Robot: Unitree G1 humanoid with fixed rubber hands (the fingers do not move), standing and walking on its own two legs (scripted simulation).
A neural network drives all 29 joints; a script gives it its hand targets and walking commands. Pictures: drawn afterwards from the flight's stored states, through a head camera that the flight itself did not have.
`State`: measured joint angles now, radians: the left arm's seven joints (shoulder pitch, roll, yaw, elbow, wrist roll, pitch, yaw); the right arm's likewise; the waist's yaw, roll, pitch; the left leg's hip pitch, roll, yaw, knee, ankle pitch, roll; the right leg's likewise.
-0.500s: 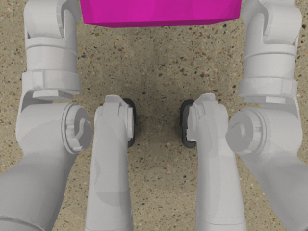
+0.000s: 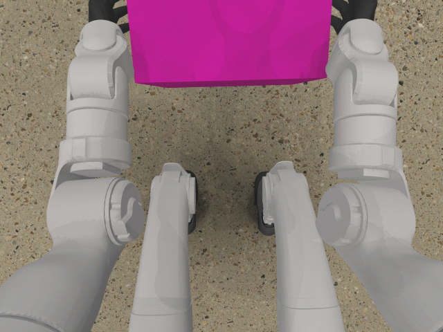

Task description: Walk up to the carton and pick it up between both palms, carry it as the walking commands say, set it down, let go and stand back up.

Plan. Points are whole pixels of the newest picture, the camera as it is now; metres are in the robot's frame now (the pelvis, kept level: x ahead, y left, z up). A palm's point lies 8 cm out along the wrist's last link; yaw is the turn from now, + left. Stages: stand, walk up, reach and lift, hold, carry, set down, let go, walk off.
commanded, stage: reach and lift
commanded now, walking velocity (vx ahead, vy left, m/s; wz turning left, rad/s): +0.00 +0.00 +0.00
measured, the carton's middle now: (228, 32) +0.54 +0.00 -0.16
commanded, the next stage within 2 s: none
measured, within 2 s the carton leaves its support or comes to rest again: neither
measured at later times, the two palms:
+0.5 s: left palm (61, 6) +0.50 +0.17 +0.02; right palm out of the picture +0.50 -0.17 +0.05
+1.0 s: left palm out of the picture +0.48 +0.16 +0.10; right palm out of the picture +0.48 -0.17 +0.11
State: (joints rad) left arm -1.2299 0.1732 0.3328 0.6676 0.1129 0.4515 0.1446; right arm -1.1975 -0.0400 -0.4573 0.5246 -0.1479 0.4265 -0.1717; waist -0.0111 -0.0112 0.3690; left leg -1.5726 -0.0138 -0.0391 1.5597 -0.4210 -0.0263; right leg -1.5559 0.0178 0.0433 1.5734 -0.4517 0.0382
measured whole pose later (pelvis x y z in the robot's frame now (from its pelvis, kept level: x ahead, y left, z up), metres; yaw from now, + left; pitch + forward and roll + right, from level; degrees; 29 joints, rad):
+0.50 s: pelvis +0.07 +0.00 +0.08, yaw +0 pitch +37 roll -1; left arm -0.80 0.02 0.42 0.66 0.26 0.41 -0.03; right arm -0.81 0.07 -0.53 0.59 -0.29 0.38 0.00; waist -0.04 0.00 -0.20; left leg -1.47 -0.02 -0.06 1.19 -0.37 -0.02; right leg -1.43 0.00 0.02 1.19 -0.40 0.03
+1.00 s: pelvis +0.10 +0.00 +0.15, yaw +0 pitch +31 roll +0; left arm -0.57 -0.07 0.42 0.53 0.32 0.41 -0.06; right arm -0.57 0.16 -0.48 0.46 -0.30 0.37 -0.04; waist -0.02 -0.01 -0.21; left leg -1.09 0.00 -0.04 0.87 -0.31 -0.02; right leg -1.08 0.01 0.05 0.87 -0.32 0.02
